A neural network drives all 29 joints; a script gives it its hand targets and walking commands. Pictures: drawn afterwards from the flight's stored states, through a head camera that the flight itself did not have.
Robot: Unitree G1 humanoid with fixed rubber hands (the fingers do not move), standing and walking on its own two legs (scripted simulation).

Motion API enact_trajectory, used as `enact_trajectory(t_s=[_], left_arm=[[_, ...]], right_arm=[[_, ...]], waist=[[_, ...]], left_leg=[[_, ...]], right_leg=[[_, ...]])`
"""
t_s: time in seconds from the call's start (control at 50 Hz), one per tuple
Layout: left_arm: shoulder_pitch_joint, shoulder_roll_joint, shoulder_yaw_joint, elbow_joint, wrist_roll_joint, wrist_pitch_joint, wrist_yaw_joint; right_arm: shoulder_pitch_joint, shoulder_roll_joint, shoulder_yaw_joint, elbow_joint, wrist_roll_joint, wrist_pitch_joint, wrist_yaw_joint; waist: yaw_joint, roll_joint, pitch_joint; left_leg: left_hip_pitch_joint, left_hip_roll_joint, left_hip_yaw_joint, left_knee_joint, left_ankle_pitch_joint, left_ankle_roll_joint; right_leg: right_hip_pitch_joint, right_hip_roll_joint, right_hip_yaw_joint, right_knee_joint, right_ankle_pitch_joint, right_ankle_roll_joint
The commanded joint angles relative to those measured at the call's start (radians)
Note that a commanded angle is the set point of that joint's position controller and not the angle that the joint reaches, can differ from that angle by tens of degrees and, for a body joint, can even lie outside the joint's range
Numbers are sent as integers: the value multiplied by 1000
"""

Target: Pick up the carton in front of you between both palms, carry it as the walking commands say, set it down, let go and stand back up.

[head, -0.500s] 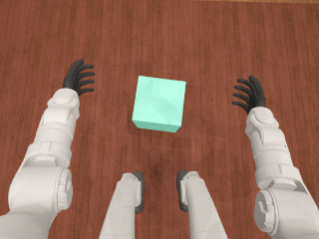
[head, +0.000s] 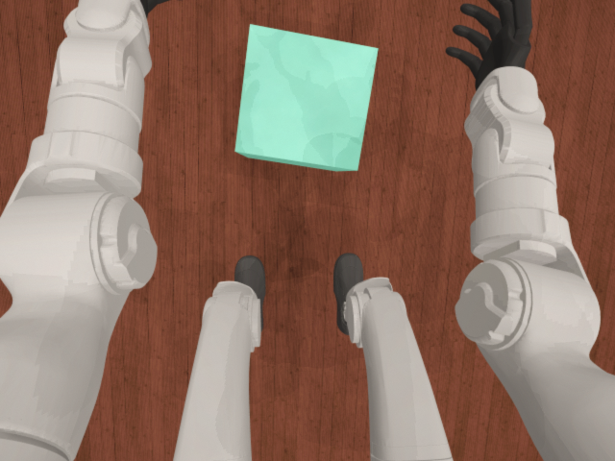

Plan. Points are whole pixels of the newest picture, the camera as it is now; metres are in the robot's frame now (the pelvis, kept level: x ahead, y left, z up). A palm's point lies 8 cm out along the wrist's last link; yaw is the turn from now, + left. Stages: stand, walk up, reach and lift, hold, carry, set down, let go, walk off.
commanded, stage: reach and lift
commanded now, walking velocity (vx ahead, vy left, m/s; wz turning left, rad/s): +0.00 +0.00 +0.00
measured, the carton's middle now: (301, 112) +0.52 -0.01 -0.50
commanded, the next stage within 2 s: none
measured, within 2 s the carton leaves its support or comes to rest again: leaves its support in 1.52 s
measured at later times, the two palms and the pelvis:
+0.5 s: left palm (191, 91) +0.53 +0.17 -0.38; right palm (417, 123) +0.48 -0.20 -0.37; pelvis -0.01 -0.01 -0.18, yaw -2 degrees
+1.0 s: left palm (201, 79) +0.56 +0.16 -0.41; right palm (401, 114) +0.51 -0.19 -0.43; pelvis -0.05 +0.00 -0.25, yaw -2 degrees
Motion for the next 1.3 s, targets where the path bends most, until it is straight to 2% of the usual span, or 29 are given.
enact_trajectory(t_s=[0.0,0.04,0.1,0.14,0.18,0.24,0.28,0.34,0.38,0.42,0.46,0.48,0.52,0.54,0.6,0.68,0.72,0.76,0.78,0.86,0.94,0.98,1.06,1.1,1.14,1.18,1.22,1.26,1.28], left_arm=[[-16,-47,47,-50,34,-94,28],[-21,-34,36,-61,15,-116,41],[-77,75,-13,-112,-56,-156,72],[-94,136,-67,-154,-112,-169,100],[-67,156,-112,-142,-150,-168,120],[-44,146,-201,-139,-220,-157,130],[-85,161,-245,-198,-269,-144,131],[-153,204,-264,-263,-305,-128,123],[-201,230,-269,-258,-320,-117,118],[-223,230,-253,-158,-302,-109,114],[-243,216,-230,-39,-264,-110,108],[-264,204,-228,-2,-254,-108,100],[-353,208,-243,2,-267,-109,86],[-368,198,-263,66,-283,-103,81],[-437,242,-266,171,-273,-92,60],[-649,381,-261,71,-301,-106,83],[-718,386,-280,40,-329,-115,101],[-705,331,-336,68,-353,-112,100],[-693,307,-366,90,-360,-108,95],[-623,226,-412,135,-364,-94,76],[-515,143,-413,184,-371,-90,71],[-475,133,-380,199,-351,-96,71],[-472,161,-315,97,-315,-131,101],[-493,162,-313,52,-306,-145,121],[-528,62,-376,66,-336,-142,110],[-605,-97,-429,78,-346,-125,74],[-684,-309,-443,74,-304,-100,10],[-712,-605,-427,58,-240,-59,-81],[-712,-713,-414,44,-220,-42,-117]], right_arm=[[-2,-49,24,-12,-11,-129,15],[-19,-58,34,-8,8,-147,4],[-60,-98,62,-38,65,-162,-22],[-73,-135,112,-67,109,-169,-40],[-58,-147,165,-62,140,-166,-44],[-51,-122,239,-86,222,-164,-48],[-73,-135,283,-125,280,-161,-69],[-97,-187,293,-138,304,-140,-86],[-135,-226,277,-126,299,-121,-91],[-181,-248,250,-37,275,-109,-92],[-235,-231,226,61,242,-114,-78],[-268,-210,228,75,237,-112,-69],[-369,-202,257,57,254,-103,-55],[-416,-216,278,131,260,-97,-49],[-508,-233,280,223,254,-80,-31],[-676,-320,248,157,275,-87,-53],[-727,-344,269,134,281,-97,-68],[-692,-319,300,155,279,-96,-73],[-664,-297,317,194,290,-93,-68],[-590,-276,293,286,315,-88,-41],[-494,-241,299,279,289,-110,-38],[-483,-233,276,254,260,-126,-41],[-528,-230,238,137,247,-150,-58],[-557,-202,282,99,271,-153,-66],[-578,-113,366,96,301,-146,-65],[-610,76,416,172,319,-122,-40],[-673,322,394,227,269,-81,22],[-756,589,377,165,187,-36,103],[-789,680,392,137,163,-18,137]], waist=[[-11,126,-997],[-15,102,-1000],[-14,57,-1107],[-8,32,-1208],[6,31,-1232],[33,99,-1305],[26,134,-1417],[-10,143,-1456],[-21,143,-1399],[-22,138,-1176],[-14,121,-924],[-8,113,-856],[-2,92,-868],[11,81,-796],[26,37,-670],[6,27,-739],[11,44,-752],[-9,72,-744],[-8,91,-744],[-28,130,-717],[-60,92,-815],[-50,64,-796],[0,57,-872],[30,53,-931],[31,48,-915],[26,49,-845],[15,63,-723],[4,94,-634],[20,100,-632]], left_leg=[[577,-37,-53,187,767,-26],[423,-32,-45,234,648,-32],[255,-32,-15,305,449,-28],[235,-32,-5,364,460,-26],[222,-29,-6,426,542,-24],[319,-31,-12,523,678,-31],[418,-31,-14,591,719,-36],[407,-30,12,643,576,-41],[322,-27,33,652,423,-45],[163,-26,41,660,308,-39],[-6,-22,24,671,277,-34],[-47,-20,17,679,268,-29],[29,-14,9,729,229,-23],[-64,-11,19,724,91,-34],[-143,1,15,757,-36,-35],[-59,21,-3,783,-113,-22],[-43,16,5,786,-79,-27],[12,14,8,790,-55,-34],[50,13,12,794,-41,-36],[187,10,0,823,65,-44],[242,-10,-1,851,211,-49],[166,-18,-3,859,244,-49],[99,-28,-7,852,319,-42],[103,-31,2,847,325,-33],[84,-33,17,850,263,-31],[43,-37,29,837,155,-23],[-11,-44,39,829,42,-22],[-40,-66,49,835,-18,-27],[-42,-69,57,836,-17,-25]], right_leg=[[14,83,-52,132,517,30],[27,75,-42,201,496,29],[131,70,-28,318,427,29],[184,69,-27,390,455,34],[173,71,-25,457,521,37],[102,75,-27,532,593,34],[96,74,-36,572,617,30],[119,71,-52,622,527,16],[131,63,-59,645,432,11],[57,58,-49,671,346,17],[-30,57,-22,704,330,23],[-45,59,-14,721,329,25],[-77,64,-19,733,246,36],[-40,54,-21,751,161,31],[-40,43,-24,792,32,35],[-26,38,-36,813,-48,31],[15,30,-41,837,-6,27],[5,26,-57,843,5,25],[0,26,-64,851,10,23],[-82,39,-88,869,35,18],[-43,60,-110,883,152,23],[-26,65,-100,894,210,26],[27,76,-74,900,334,31],[76,79,-65,896,358,35],[125,82,-64,892,327,34],[143,94,-62,883,253,24],[95,112,-64,874,139,12],[36,134,-71,873,51,9],[7,141,-75,877,37,6]])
